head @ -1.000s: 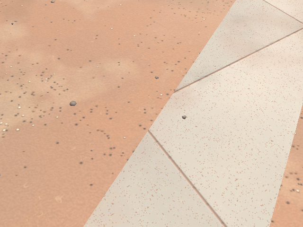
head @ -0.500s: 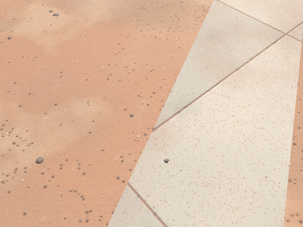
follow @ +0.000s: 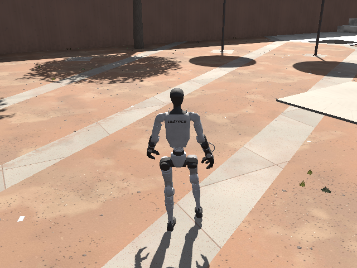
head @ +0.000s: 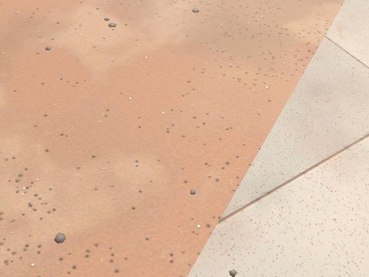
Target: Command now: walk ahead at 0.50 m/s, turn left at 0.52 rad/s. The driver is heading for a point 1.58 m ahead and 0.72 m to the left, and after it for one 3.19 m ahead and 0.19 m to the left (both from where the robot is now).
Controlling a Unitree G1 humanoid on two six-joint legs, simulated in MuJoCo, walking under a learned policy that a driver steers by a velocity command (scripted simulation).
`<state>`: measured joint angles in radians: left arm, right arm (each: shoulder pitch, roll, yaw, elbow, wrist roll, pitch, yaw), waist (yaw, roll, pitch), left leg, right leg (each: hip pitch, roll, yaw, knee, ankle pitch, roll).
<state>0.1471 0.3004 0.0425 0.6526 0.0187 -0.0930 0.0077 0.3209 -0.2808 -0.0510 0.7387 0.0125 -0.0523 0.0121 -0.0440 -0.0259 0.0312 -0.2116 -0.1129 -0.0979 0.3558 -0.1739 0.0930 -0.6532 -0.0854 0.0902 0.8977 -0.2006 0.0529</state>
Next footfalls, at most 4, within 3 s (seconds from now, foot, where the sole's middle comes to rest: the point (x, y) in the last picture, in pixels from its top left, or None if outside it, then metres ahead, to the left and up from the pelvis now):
0.20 right None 0.31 -0.14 -0.78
0.68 left None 0.27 0.12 -0.78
1.12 right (167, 245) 0.58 0.04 -0.78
1.60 left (61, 238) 0.61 0.43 -0.78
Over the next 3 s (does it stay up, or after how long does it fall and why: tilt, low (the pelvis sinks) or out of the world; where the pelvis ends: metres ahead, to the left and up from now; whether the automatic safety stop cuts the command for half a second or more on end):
stays up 1.16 0.71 0.00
